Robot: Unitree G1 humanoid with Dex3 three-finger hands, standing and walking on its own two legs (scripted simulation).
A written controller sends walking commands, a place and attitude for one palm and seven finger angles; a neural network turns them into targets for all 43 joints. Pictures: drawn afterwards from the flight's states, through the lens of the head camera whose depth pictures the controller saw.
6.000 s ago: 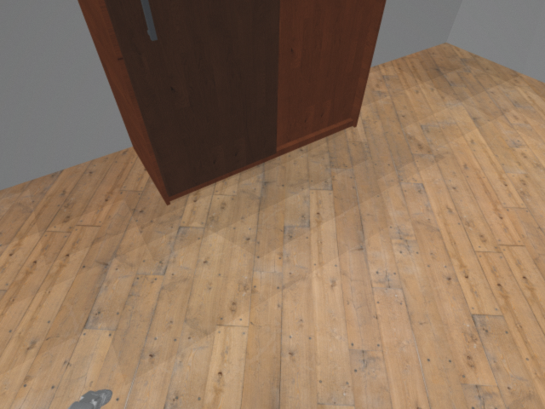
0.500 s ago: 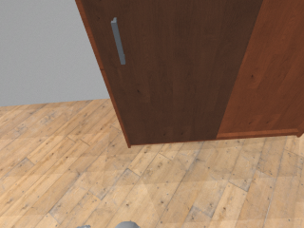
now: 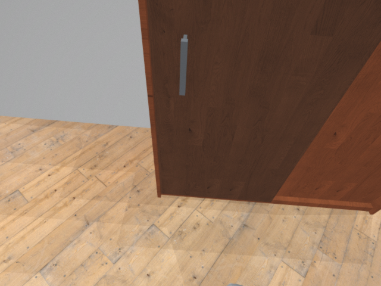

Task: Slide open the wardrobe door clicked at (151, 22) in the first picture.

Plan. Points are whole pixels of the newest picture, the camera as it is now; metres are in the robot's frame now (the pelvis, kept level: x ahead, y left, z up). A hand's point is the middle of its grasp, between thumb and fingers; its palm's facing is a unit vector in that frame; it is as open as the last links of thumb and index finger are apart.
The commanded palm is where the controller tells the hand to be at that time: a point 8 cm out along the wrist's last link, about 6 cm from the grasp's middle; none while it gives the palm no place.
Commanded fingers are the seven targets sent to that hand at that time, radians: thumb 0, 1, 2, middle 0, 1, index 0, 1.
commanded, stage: take the last steps up to it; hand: left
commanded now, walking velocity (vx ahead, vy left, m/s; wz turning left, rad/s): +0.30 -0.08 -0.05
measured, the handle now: (183, 66) +0.68 +0.08 +0.11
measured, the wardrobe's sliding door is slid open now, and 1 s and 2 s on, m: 0.00 0.00 0.00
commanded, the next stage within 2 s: come to a stop and stand still in 0.46 s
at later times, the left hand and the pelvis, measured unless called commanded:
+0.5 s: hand (145, 256) +0.22 +0.13 -0.17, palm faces +0.02 -0.98 -0.20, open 7.3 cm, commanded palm none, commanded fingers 0.00 0.90 0.90 -0.20 -0.30 -0.20 -0.30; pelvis +0.17 -0.06 +0.00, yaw +0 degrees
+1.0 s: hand (144, 246) +0.25 +0.13 -0.18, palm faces +0.04 -0.96 -0.27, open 7.4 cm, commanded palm none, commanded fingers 0.00 0.90 0.90 -0.20 -0.30 -0.20 -0.30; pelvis +0.22 -0.07 -0.01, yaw -1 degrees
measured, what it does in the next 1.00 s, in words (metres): walks ahead: right foot, then left foot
